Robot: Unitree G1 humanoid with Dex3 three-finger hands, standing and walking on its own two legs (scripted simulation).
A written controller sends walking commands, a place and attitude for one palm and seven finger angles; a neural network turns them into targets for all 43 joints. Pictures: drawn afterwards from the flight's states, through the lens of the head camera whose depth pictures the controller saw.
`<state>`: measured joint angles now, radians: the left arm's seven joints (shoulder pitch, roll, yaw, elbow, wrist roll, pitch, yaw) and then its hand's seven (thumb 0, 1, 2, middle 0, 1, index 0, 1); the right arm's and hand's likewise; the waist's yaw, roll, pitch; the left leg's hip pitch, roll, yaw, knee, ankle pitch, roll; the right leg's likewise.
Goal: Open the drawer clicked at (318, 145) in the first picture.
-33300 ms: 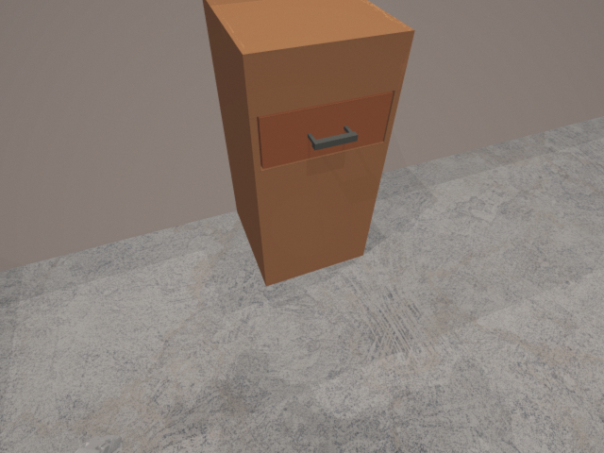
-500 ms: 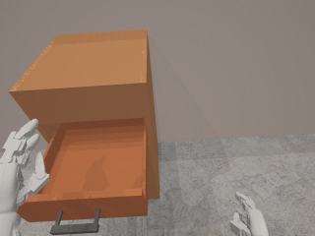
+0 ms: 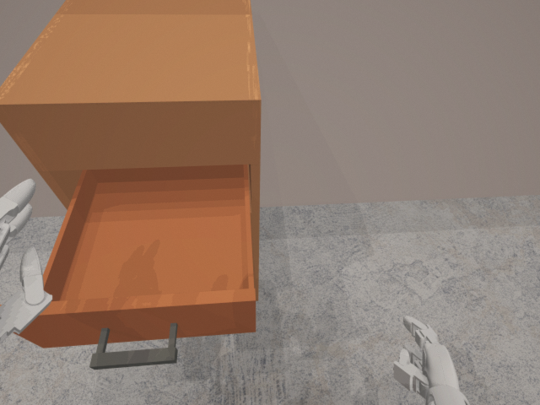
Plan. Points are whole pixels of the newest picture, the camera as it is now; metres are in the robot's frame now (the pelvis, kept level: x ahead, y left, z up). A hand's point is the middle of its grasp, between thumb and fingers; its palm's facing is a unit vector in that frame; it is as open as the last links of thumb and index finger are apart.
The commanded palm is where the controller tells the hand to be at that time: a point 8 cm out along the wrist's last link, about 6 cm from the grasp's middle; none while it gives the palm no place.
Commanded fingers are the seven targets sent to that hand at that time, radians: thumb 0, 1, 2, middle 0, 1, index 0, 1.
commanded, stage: step back with the hand held close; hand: left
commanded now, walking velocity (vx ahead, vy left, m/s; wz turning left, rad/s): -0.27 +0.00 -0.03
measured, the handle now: (137, 345) +0.22 +0.23 -0.10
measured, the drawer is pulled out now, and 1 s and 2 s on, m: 0.29 0.29 0.29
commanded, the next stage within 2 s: stop stepping back and stand still in 0.78 s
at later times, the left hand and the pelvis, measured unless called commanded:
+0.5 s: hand (5, 378) +0.13 +0.24 +0.15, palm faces +0.31 -0.83 -0.47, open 7.4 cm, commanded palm +0.05 +0.28 +0.18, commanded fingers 0.00 0.90 0.90 -0.20 -0.30 -0.20 -0.30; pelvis -0.08 +0.00 +0.00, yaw +1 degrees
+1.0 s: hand out of the picture -0.03 +0.16 +0.16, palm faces +0.26 -0.80 -0.54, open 7.4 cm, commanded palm -0.08 +0.21 +0.18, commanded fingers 0.00 0.90 0.90 -0.20 -0.30 -0.20 -0.30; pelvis -0.22 -0.07 +0.01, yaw -2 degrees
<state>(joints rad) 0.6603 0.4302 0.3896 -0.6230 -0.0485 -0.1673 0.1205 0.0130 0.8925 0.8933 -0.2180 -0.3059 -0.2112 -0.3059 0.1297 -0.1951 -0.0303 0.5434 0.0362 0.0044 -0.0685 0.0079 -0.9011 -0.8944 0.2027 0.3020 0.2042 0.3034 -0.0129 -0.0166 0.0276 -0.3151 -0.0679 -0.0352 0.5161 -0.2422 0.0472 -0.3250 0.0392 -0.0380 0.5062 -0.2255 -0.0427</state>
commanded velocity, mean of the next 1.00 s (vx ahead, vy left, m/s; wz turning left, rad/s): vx -0.27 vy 0.03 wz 0.00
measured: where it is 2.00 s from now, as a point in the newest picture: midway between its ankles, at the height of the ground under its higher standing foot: outside the picture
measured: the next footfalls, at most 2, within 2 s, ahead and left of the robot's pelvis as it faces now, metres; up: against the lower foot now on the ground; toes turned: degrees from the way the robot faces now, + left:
right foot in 0.80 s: -0.20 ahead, -0.16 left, +0.00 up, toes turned -5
left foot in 1.18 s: -0.27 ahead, +0.04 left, +0.00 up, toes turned +6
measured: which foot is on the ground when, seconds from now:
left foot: down 0.00-0.84, up 0.86-1.00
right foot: down 0.00-0.48, up 0.50-0.78, down 0.80-1.00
